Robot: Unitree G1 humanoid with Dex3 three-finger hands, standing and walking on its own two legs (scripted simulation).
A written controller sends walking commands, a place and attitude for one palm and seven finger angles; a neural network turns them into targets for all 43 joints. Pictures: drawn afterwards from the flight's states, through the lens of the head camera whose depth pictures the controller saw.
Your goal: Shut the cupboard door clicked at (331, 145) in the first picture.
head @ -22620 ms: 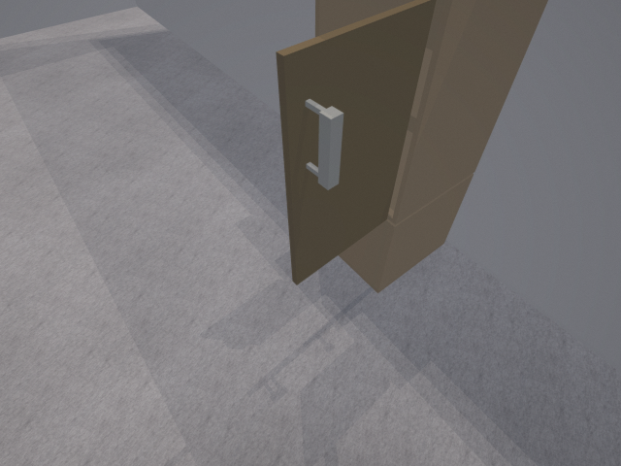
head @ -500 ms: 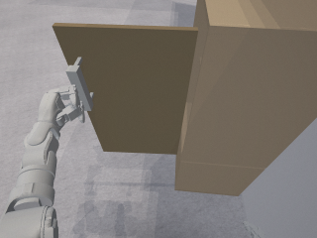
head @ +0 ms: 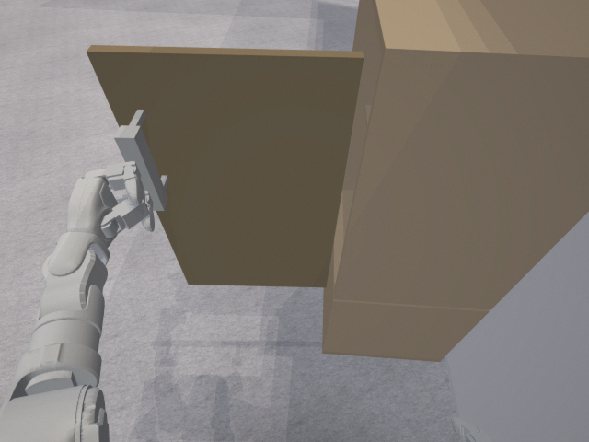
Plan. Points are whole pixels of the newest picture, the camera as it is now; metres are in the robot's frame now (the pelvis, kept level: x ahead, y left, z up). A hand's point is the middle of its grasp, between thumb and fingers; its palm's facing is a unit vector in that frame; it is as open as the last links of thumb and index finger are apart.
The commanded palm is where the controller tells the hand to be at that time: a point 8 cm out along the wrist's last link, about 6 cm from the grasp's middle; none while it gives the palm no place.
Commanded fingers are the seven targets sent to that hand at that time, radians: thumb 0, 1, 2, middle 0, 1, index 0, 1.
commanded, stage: push the door shut along its arc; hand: left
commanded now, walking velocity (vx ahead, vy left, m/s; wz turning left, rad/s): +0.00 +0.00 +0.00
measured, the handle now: (148, 161) +0.49 +0.24 +0.11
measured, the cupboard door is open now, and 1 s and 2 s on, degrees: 93 74 62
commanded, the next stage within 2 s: pull the fist back off the door in 1.82 s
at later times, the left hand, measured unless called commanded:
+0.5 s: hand (161, 174) +0.45 +0.20 +0.12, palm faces -0.11 -0.99 +0.00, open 3.2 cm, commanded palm +0.45 +0.25 +0.11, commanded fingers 0.00 0.90 0.90 -1.30 -1.50 -1.30 -1.50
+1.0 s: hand (184, 150) +0.51 +0.18 +0.12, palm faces -0.23 -0.97 +0.02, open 3.1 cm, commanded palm +0.51 +0.22 +0.11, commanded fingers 0.00 0.90 0.90 -1.30 -1.50 -1.30 -1.50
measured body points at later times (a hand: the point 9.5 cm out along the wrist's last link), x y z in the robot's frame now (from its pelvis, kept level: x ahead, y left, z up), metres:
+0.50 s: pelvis -0.01 +0.00 -0.01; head +0.06 +0.00 +0.43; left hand +0.45 +0.26 +0.12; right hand +0.04 -0.28 -0.12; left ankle -0.02 +0.08 -0.72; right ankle +0.00 -0.11 -0.72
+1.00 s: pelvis -0.01 +0.01 -0.02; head +0.10 +0.03 +0.41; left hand +0.52 +0.24 +0.12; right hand -0.02 -0.27 -0.13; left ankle -0.02 +0.08 -0.72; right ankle +0.00 -0.11 -0.72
